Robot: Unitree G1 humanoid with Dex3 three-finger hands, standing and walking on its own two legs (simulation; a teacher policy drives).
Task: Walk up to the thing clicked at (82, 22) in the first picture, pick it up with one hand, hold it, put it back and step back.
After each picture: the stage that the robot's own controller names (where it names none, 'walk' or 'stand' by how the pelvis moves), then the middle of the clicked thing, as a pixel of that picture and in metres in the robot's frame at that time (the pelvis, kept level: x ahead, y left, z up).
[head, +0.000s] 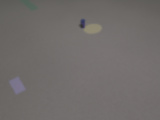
stand; (82, 23) +1.89 +0.00 -0.72
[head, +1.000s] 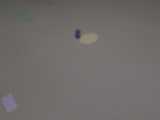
walk; (78, 34) +1.77 +0.20 -0.72
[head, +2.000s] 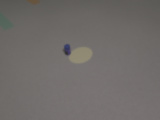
walk; (67, 49) +1.21 +0.25 -0.72
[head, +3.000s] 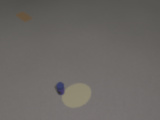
walk; (60, 88) +0.74 +0.22 -0.70
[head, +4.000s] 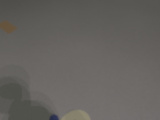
stand; out of the picture +0.42 +0.20 -0.70
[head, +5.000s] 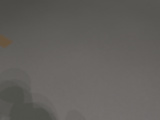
stand; out of the picture +0.36 +0.22 -0.73
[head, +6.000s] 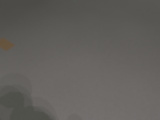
stand; out of the picture +0.36 +0.22 -0.73
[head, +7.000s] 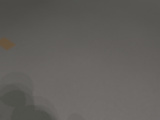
stand; out of the picture +0.36 +0.22 -0.73
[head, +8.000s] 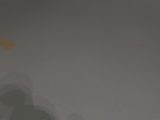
stand; out of the picture +0.36 +0.22 -0.73
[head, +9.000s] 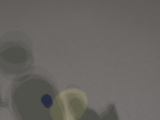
go down; (47, 101) +0.40 +0.21 -0.59
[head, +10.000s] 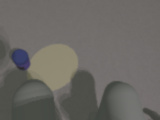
go down; (21, 60) +0.44 +0.27 -0.30
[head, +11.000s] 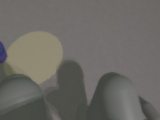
close in; out of the picture +0.43 +0.29 -0.26
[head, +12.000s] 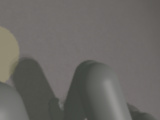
close; out of the picture +0.41 +0.32 -0.22
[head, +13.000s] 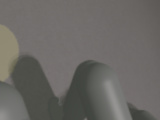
close; out of the picture +0.39 +0.31 -0.22
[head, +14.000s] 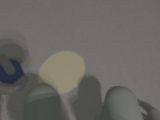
lift; (13, 76) +0.33 +0.25 -0.06
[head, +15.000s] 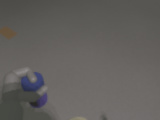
hold; (35, 90) +0.32 +0.17 +0.03
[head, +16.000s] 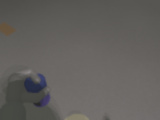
hold; (38, 91) +0.33 +0.17 +0.00
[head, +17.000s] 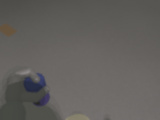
hold; (37, 90) +0.33 +0.17 +0.00
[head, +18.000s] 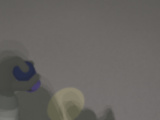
crouch; (27, 77) +0.38 +0.19 -0.05
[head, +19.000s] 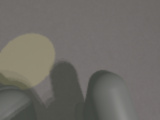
lower; out of the picture +0.47 +0.31 -0.12
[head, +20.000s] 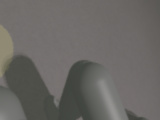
lower; out of the picture +0.41 +0.34 -0.23
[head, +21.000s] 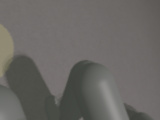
lower; out of the picture +0.41 +0.34 -0.22
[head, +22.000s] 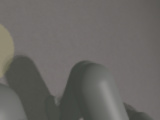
lower; out of the picture +0.41 +0.34 -0.22
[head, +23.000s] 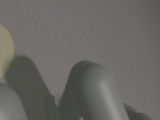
lower; out of the picture +0.40 +0.34 -0.22
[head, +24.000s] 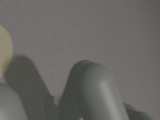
open; out of the picture +0.40 +0.33 -0.22
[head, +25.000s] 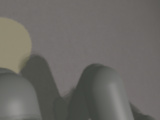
stand; out of the picture +0.41 +0.32 -0.23
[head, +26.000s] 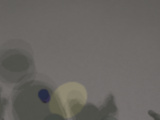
walk; (44, 96) +0.43 +0.22 -0.55
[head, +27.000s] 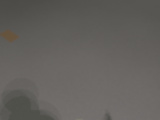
stand; out of the picture +0.40 +0.21 -0.67
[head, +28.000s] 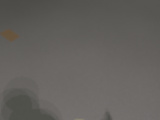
stand; out of the picture +0.40 +0.21 -0.67
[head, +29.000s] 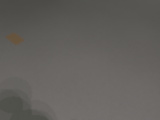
stand; out of the picture +0.40 +0.19 -0.71
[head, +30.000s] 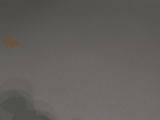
stand; out of the picture +0.39 +0.21 -0.73
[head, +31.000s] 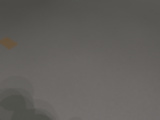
stand; out of the picture +0.38 +0.22 -0.73
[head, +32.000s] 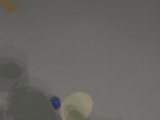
walk; (56, 103) +0.46 +0.18 -0.69
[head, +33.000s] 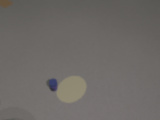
walk; (53, 85) +0.64 +0.20 -0.71
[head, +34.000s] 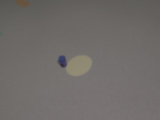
walk; (62, 61) +0.95 +0.28 -0.70
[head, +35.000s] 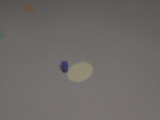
stand; (64, 67) +0.99 +0.19 -0.71
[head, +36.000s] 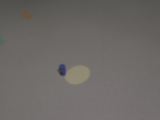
stand; (62, 70) +1.02 +0.22 -0.73
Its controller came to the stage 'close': yes
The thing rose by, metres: 0.70
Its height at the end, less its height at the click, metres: +0.00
